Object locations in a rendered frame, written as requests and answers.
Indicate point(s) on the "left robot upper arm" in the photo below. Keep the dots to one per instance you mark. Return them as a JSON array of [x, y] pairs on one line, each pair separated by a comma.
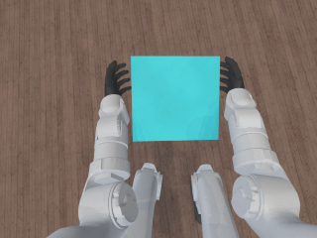
[[104, 211]]

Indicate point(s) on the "right robot hand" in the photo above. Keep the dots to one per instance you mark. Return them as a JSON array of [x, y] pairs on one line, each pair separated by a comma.
[[233, 73]]

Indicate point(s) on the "right robot upper arm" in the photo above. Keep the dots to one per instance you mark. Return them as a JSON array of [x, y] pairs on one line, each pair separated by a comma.
[[271, 207]]

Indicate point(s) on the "left robot hand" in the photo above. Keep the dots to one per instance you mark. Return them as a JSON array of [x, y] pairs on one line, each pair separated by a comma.
[[111, 85]]

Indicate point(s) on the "carton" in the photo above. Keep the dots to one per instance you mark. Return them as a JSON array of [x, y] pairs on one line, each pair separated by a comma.
[[175, 98]]

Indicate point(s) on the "robot right thigh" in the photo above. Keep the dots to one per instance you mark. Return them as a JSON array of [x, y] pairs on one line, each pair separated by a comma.
[[216, 216]]

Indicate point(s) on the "right robot shin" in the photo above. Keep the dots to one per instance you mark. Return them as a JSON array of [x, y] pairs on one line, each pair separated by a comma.
[[203, 168]]

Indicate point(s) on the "robot left forearm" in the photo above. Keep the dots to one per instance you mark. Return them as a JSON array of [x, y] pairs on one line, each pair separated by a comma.
[[110, 162]]

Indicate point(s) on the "robot right forearm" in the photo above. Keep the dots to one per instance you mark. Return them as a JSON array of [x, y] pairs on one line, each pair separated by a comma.
[[252, 152]]

